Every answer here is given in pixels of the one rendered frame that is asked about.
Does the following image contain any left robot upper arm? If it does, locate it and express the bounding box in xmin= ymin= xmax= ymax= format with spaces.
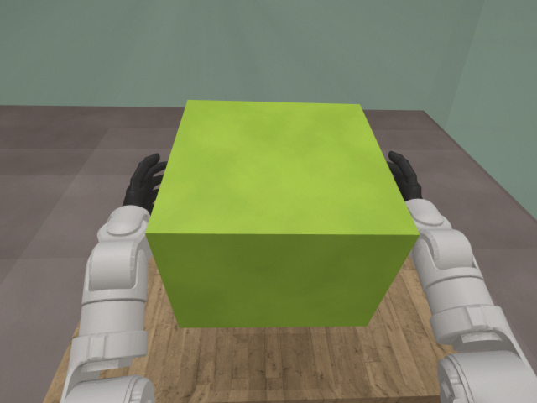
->
xmin=64 ymin=374 xmax=155 ymax=403

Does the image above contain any robot left forearm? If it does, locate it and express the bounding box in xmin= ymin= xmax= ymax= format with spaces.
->
xmin=60 ymin=205 xmax=153 ymax=403

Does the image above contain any pedestal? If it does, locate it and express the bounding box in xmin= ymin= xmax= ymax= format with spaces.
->
xmin=43 ymin=201 xmax=458 ymax=403

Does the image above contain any carton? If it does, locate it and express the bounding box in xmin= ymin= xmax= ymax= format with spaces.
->
xmin=145 ymin=100 xmax=420 ymax=328

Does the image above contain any robot right forearm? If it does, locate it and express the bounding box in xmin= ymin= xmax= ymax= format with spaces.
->
xmin=405 ymin=199 xmax=537 ymax=384

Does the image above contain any left robot hand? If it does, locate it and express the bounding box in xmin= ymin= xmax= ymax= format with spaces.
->
xmin=123 ymin=153 xmax=168 ymax=216

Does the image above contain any right robot upper arm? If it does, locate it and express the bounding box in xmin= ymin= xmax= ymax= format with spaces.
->
xmin=437 ymin=350 xmax=537 ymax=403

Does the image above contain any right robot hand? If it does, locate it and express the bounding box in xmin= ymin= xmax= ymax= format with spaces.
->
xmin=386 ymin=151 xmax=423 ymax=202

